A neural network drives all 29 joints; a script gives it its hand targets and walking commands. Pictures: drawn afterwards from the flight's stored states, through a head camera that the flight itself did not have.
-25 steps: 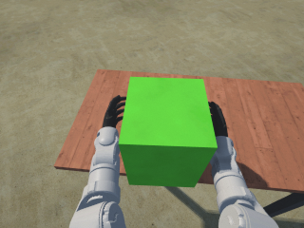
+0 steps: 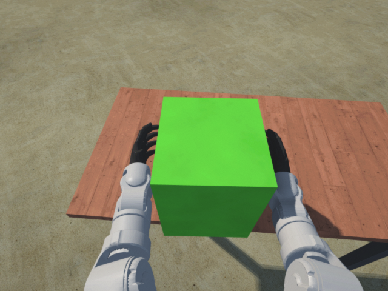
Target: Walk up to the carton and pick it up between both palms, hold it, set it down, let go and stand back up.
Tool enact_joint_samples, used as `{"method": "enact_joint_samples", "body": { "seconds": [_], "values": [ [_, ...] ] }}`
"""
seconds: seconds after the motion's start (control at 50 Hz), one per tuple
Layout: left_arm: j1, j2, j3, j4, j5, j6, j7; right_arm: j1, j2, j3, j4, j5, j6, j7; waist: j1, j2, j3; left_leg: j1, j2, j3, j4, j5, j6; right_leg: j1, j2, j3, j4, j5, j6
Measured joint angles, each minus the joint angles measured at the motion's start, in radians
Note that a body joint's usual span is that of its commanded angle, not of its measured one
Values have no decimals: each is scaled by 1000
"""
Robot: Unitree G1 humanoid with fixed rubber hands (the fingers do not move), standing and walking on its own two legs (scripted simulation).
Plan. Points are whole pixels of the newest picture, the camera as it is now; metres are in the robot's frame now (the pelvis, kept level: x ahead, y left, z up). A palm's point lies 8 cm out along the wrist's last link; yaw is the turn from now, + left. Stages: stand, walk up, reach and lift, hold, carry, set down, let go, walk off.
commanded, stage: set down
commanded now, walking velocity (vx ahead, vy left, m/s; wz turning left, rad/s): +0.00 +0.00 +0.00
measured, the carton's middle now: (207, 171) +0.37 +0.05 +0.02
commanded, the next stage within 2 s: none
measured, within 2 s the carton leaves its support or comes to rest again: neither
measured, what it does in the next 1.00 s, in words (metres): stands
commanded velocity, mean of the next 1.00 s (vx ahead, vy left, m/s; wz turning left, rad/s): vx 0.00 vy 0.00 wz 0.00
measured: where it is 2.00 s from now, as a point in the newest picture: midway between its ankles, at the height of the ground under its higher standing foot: outside the picture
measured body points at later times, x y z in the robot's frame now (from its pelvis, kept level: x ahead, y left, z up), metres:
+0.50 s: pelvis +0.00 +0.00 -0.02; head +0.05 +0.01 +0.43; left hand +0.39 +0.25 +0.02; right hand +0.44 -0.14 +0.03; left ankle +0.00 +0.10 -0.75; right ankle -0.01 -0.11 -0.75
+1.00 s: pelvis -0.01 -0.02 +0.00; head +0.01 -0.02 +0.45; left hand +0.40 +0.24 +0.13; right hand +0.44 -0.14 +0.12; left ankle +0.00 +0.10 -0.75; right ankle -0.01 -0.11 -0.75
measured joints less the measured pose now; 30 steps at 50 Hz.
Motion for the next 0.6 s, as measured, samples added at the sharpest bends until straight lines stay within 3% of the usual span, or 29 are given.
{"method": "enact_joint_samples", "body": {
  "seconds": [0.1,0.2,0.3,0.42,0.6],
  "values": [
    [-47,100,-156,188,-194,-73,104,-57,-91,210,146,228,32,-53,8,7,-77,-147,19,12,92,-35,-1,-136,15,11,58,-10,-3],
    [-107,150,-243,357,-320,-163,137,-121,-158,359,254,399,14,-82,24,31,-153,-282,38,10,191,-74,-5,-255,29,9,118,-29,-5],
    [-127,187,-284,444,-407,-220,121,-175,-213,448,340,505,-22,-86,34,52,-196,-347,41,0,244,-97,-8,-313,31,0,162,-50,-2],
    [-127,249,-340,490,-498,-257,89,-199,-281,517,390,601,-43,-56,30,53,-215,-374,36,-11,256,-98,-10,-341,26,-12,186,-62,-4],
    [-108,316,-402,350,-592,-164,50,-162,-355,580,234,706,57,-15,21,49,-222,-371,32,-15,223,-71,-10,-349,23,-16,177,-49,-11]
  ]
}}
